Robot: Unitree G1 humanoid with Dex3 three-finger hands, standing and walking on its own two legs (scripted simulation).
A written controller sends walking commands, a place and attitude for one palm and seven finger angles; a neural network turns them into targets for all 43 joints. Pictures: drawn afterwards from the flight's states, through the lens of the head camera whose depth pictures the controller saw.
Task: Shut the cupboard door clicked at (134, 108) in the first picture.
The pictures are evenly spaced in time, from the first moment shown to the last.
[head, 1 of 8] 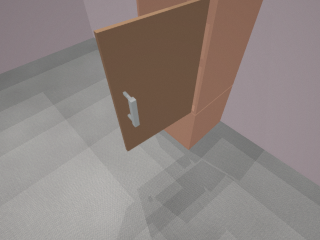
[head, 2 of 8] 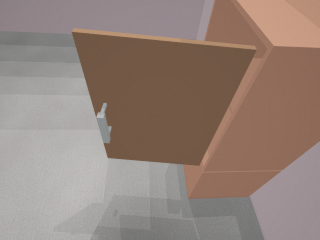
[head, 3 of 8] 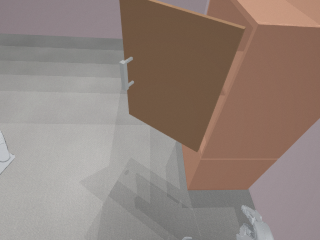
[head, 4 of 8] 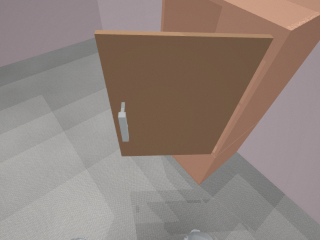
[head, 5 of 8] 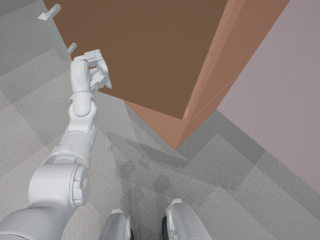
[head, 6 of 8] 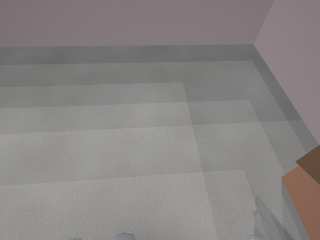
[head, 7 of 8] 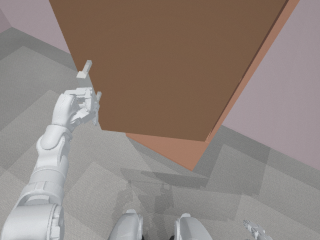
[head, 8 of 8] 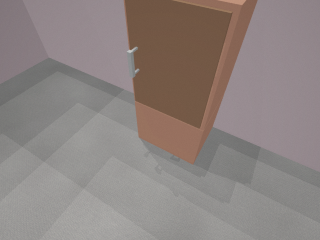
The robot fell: no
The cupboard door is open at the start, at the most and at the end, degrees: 84 84 0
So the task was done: yes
